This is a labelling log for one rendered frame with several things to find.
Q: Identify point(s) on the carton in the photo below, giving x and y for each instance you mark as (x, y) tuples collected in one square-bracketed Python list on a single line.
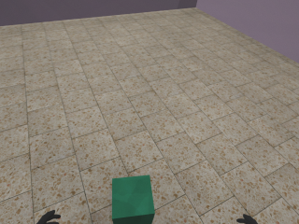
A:
[(132, 200)]

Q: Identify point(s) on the robot right hand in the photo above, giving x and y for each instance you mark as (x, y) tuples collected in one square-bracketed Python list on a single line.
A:
[(247, 220)]

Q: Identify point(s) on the robot left hand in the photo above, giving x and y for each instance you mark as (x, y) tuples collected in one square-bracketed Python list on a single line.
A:
[(49, 216)]

